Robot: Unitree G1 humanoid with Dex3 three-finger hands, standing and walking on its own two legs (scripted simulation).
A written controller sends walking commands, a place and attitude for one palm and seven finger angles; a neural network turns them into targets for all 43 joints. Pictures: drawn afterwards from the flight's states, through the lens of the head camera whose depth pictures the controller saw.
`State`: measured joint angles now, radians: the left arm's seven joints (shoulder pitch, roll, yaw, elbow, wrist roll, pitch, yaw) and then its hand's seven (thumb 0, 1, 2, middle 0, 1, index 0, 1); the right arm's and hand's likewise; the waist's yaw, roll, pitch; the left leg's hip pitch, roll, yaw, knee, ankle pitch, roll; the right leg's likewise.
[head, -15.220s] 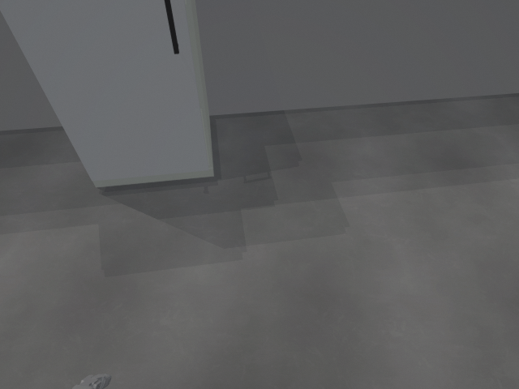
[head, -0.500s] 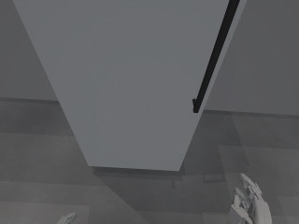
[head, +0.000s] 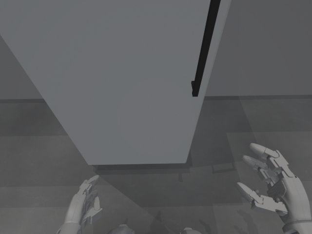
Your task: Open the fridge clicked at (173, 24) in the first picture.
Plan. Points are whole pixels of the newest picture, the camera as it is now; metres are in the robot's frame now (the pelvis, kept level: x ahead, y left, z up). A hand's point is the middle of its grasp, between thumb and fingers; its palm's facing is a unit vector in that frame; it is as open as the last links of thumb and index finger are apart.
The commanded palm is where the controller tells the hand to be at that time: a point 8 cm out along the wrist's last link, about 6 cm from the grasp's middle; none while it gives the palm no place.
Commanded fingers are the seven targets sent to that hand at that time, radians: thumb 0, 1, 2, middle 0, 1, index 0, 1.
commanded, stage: raise the hand to about handle height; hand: right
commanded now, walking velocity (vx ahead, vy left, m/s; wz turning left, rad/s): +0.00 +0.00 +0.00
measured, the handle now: (207, 24) +0.56 -0.11 +0.25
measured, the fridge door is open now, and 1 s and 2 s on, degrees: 0 0 0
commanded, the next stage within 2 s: move the hooked fingers beside the handle in 1.44 s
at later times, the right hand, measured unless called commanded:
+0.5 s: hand (294, 159) +0.25 -0.25 +0.14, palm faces +0.03 +1.00 -0.07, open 13.0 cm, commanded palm +0.22 -0.30 +0.15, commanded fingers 0.00 0.48 -0.31 0.30 1.18 0.30 1.18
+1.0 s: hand out of the picture +0.29 -0.28 +0.21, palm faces +0.05 +1.00 -0.07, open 14.0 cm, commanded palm +0.26 -0.31 +0.21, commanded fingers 0.00 0.50 -0.30 0.30 1.20 0.30 1.20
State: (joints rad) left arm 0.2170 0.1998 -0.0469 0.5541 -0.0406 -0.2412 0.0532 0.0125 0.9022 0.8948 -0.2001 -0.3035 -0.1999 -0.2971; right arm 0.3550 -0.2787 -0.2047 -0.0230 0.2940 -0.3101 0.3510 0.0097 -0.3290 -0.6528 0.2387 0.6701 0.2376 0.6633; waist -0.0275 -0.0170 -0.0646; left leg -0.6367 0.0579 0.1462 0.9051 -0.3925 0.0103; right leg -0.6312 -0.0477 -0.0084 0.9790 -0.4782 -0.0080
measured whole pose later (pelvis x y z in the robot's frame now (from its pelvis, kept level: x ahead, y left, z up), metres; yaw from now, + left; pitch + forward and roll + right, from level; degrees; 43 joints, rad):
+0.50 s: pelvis +0.02 -0.01 +0.03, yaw +1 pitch +1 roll +2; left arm 0.26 0.27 -0.04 0.58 -0.06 -0.30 0.08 0.01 0.90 0.90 -0.20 -0.30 -0.20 -0.30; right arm 0.22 -0.35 -0.33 -0.01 0.34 -0.12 0.37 0.00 0.25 -0.40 0.28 1.05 0.28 1.04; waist -0.04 -0.02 -0.05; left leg -0.37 0.06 0.12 0.66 -0.31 -0.01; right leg -0.36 -0.03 -0.04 0.73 -0.40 -0.02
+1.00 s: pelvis +0.02 +0.00 +0.05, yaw +1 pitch -2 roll +1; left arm 0.26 0.27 -0.08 0.61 -0.08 -0.26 0.11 0.01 0.90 0.89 -0.20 -0.30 -0.20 -0.30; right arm -0.10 -0.47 -0.46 0.20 0.34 0.07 0.47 -0.01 0.50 -0.30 0.30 1.20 0.30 1.20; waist -0.05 -0.05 -0.01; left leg -0.23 0.04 0.13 0.50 -0.23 0.01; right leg -0.20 -0.03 -0.04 0.54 -0.30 0.00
